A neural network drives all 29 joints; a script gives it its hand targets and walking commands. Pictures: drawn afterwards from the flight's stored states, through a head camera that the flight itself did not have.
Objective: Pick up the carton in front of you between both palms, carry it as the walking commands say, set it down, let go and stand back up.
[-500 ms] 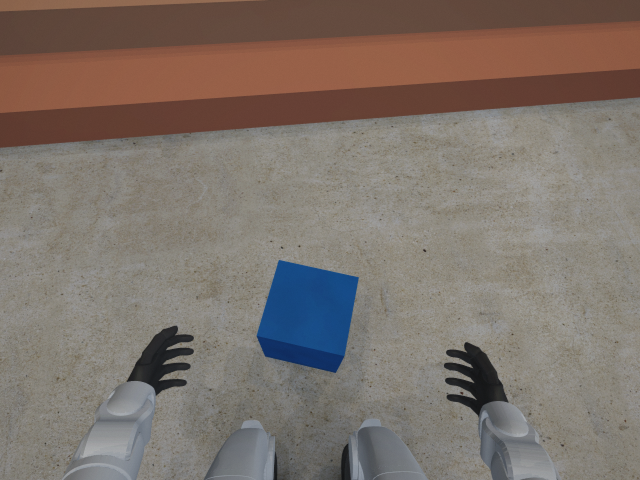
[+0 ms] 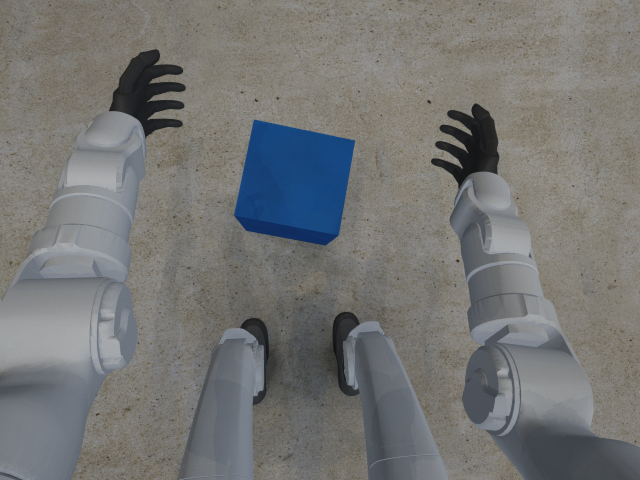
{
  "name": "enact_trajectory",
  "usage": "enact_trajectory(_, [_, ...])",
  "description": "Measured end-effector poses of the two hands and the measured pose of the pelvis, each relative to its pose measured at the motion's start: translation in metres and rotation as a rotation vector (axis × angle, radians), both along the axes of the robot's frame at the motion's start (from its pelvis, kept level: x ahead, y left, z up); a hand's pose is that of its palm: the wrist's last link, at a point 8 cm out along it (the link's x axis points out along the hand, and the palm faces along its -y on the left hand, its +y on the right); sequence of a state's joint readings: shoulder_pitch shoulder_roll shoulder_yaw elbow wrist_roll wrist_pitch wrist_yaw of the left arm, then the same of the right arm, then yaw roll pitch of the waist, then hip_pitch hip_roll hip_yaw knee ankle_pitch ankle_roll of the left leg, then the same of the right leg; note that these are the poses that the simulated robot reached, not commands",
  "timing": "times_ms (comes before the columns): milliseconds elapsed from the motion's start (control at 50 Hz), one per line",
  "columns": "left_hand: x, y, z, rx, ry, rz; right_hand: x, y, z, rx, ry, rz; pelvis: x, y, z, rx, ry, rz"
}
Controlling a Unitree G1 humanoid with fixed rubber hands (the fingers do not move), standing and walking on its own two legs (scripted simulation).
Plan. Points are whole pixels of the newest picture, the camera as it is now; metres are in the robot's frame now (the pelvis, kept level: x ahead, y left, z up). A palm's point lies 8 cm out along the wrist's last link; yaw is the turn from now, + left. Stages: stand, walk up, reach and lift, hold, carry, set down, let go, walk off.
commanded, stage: reach and lift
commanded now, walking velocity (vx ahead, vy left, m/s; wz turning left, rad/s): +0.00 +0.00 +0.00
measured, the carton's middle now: (294, 190) +0.52 -0.01 -0.54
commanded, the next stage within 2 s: none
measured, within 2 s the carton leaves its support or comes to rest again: leaves its support in 1.90 s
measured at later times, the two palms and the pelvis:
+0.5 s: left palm (177, 117) +0.56 +0.17 -0.22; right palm (426, 162) +0.49 -0.20 -0.21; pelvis +0.02 +0.00 -0.07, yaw -2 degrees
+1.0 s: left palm (209, 166) +0.55 +0.17 -0.44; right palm (386, 195) +0.48 -0.20 -0.43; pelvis -0.04 +0.00 -0.27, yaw -3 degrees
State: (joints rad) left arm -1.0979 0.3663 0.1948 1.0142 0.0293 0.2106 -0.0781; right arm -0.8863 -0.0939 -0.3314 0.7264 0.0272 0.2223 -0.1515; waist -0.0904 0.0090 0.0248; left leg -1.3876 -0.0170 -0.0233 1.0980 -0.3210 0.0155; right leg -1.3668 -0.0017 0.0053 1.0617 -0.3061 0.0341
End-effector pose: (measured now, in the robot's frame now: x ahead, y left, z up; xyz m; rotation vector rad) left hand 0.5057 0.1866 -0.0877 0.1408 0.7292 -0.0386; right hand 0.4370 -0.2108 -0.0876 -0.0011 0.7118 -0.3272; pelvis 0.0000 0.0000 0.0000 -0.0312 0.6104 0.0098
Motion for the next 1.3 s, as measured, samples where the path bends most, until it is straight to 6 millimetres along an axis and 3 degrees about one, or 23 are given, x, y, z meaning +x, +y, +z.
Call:
enact_trajectory(200, [0.067,-0.008,-0.018,-0.012,-0.059,-0.027,0.053,0.008,-0.022,-0.005,-0.060,-0.019,0.009,0.003,-0.009,-0.010,0.135,0.000])
enact_trajectory(380, [0.071,-0.014,-0.064,-0.020,-0.036,-0.024,0.057,0.009,-0.065,0.001,-0.040,-0.020,0.026,0.003,-0.024,-0.016,0.249,-0.008])
enact_trajectory(500, [0.056,-0.017,-0.127,-0.020,-0.005,-0.002,0.052,0.011,-0.124,0.010,-0.009,-0.011,0.023,0.000,-0.065,-0.020,0.304,-0.012])
enact_trajectory(660, [0.046,-0.012,-0.224,0.000,-0.023,0.017,0.047,0.011,-0.218,0.007,-0.002,0.007,0.000,-0.005,-0.147,-0.027,0.289,-0.017])
enact_trajectory(800, [0.047,-0.013,-0.284,0.000,-0.041,0.015,0.046,0.009,-0.279,0.011,-0.005,0.007,-0.023,-0.005,-0.213,-0.033,0.204,-0.022])
enact_trajectory(940, [0.048,-0.019,-0.329,-0.006,-0.015,0.014,0.047,0.012,-0.326,0.026,0.021,0.012,-0.037,-0.004,-0.254,-0.036,0.122,-0.028])
enact_trajectory(1100, [0.046,-0.023,-0.379,-0.007,0.011,0.008,0.048,0.016,-0.375,0.034,0.056,0.027,-0.037,-0.002,-0.280,-0.036,0.046,-0.033])
enact_trajectory(1180, [0.049,-0.026,-0.388,-0.011,0.000,0.009,0.054,0.013,-0.383,0.025,0.051,0.032,-0.033,-0.001,-0.287,-0.036,0.024,-0.034])
enact_trajectory(1300, [0.057,-0.031,-0.382,-0.013,-0.031,0.012,0.067,0.014,-0.380,0.032,0.019,0.044,-0.027,-0.002,-0.295,-0.033,0.022,-0.034])
